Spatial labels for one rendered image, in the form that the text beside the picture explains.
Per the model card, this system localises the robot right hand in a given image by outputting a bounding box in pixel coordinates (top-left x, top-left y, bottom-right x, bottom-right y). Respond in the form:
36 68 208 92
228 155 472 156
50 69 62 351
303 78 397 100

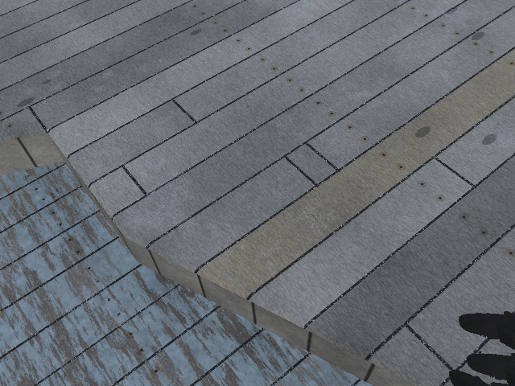
449 311 515 386

